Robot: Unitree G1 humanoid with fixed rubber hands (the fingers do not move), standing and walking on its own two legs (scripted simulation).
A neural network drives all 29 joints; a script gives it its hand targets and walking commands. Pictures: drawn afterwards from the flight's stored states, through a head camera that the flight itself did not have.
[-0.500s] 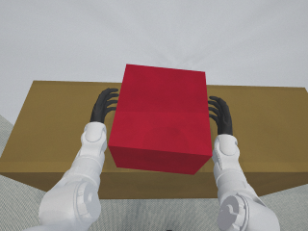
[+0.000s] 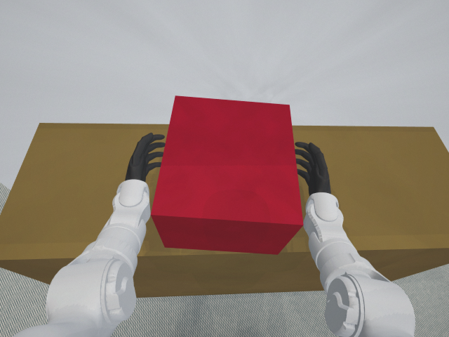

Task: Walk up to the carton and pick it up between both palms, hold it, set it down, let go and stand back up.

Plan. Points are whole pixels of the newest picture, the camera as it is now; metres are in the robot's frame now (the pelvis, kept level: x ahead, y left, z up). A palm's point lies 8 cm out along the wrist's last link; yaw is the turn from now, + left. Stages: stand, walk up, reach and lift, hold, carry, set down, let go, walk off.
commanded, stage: set down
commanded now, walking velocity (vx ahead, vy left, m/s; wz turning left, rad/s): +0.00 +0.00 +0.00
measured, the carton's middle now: (227, 176) +0.44 -0.01 -0.05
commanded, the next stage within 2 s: none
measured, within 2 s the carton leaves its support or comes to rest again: neither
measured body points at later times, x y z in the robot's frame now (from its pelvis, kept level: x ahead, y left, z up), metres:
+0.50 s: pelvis -0.03 -0.01 -0.04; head +0.08 +0.00 +0.39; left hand +0.42 +0.22 +0.00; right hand +0.42 -0.26 +0.01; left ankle -0.02 +0.12 -0.74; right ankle -0.01 -0.12 -0.74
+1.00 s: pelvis -0.04 +0.00 -0.02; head +0.02 +0.01 +0.42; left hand +0.44 +0.22 +0.11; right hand +0.43 -0.25 +0.11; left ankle -0.02 +0.13 -0.74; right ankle -0.01 -0.12 -0.74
